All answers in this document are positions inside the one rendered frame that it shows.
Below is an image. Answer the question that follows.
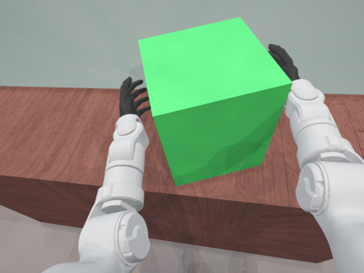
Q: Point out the robot right hand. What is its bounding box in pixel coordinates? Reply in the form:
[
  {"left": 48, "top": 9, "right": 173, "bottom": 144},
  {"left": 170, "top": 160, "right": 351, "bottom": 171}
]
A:
[{"left": 268, "top": 44, "right": 300, "bottom": 81}]

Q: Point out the pedestal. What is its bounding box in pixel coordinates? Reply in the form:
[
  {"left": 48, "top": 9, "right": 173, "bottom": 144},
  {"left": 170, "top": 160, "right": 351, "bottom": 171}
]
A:
[{"left": 0, "top": 86, "right": 364, "bottom": 263}]

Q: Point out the right robot upper arm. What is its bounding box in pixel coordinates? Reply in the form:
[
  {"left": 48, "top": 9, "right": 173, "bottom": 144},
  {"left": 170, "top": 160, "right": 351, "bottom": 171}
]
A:
[{"left": 296, "top": 161, "right": 364, "bottom": 273}]

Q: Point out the right robot forearm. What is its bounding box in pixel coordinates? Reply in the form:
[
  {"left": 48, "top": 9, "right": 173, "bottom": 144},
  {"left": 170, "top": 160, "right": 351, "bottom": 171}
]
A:
[{"left": 284, "top": 79, "right": 364, "bottom": 169}]

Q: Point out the left robot upper arm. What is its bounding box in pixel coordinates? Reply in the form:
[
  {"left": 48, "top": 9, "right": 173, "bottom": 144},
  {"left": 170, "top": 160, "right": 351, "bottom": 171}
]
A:
[{"left": 42, "top": 210, "right": 150, "bottom": 273}]

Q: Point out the carton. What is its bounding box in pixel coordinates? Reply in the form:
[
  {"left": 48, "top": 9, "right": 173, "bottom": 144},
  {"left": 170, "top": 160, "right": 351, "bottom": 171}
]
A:
[{"left": 138, "top": 17, "right": 293, "bottom": 186}]

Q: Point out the left robot forearm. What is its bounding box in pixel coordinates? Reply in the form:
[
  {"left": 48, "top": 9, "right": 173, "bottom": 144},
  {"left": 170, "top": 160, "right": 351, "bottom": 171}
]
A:
[{"left": 78, "top": 114, "right": 149, "bottom": 251}]

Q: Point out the robot left hand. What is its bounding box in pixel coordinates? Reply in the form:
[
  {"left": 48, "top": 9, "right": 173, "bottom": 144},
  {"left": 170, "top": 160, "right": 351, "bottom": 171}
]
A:
[{"left": 119, "top": 77, "right": 151, "bottom": 118}]

